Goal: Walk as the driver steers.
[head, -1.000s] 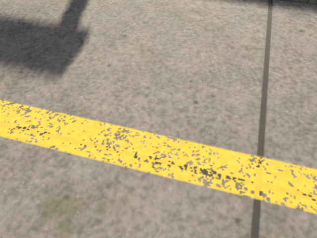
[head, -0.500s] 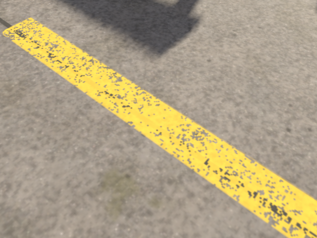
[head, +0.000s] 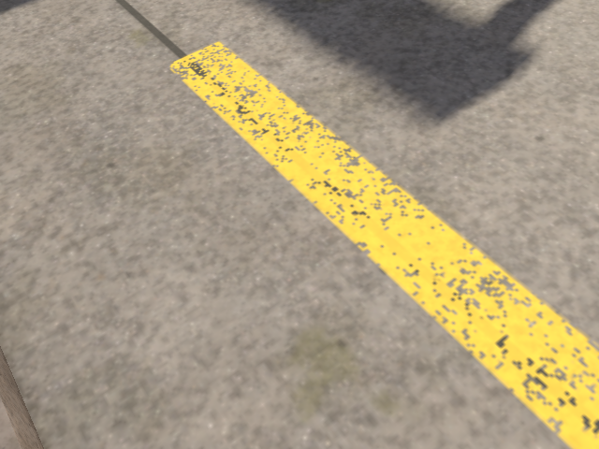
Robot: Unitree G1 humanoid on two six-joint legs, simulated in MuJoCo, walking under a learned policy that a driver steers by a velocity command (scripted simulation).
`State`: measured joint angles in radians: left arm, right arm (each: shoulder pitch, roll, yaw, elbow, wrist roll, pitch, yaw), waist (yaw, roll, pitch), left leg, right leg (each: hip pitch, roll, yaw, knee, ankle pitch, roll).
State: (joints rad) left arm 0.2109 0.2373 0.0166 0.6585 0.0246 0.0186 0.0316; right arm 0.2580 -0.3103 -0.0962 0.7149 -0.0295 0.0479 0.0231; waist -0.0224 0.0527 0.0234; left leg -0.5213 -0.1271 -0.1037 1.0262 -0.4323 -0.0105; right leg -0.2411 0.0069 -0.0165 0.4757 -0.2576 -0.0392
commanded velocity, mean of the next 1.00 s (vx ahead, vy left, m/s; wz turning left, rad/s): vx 0.07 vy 0.00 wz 0.39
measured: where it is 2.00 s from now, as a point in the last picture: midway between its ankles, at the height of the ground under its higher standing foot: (222, 422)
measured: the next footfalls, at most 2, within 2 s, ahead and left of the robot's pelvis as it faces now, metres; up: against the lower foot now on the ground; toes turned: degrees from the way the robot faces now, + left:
left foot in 0.30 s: +0.03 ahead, +0.11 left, +0.00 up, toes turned +12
right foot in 0.80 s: +0.09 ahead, -0.08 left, +0.00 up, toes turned +22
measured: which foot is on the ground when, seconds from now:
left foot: up 0.00-0.28, down 0.30-0.80, up 0.82-1.00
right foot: down 0.00-0.30, up 0.32-0.78, down 0.80-1.00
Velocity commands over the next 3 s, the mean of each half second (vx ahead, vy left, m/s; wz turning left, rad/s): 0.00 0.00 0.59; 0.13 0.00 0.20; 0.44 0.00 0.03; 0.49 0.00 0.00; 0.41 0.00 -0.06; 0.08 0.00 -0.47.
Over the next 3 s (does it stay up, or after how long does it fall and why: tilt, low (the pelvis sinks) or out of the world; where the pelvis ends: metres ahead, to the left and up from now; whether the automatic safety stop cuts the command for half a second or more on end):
stays up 0.84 0.32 0.00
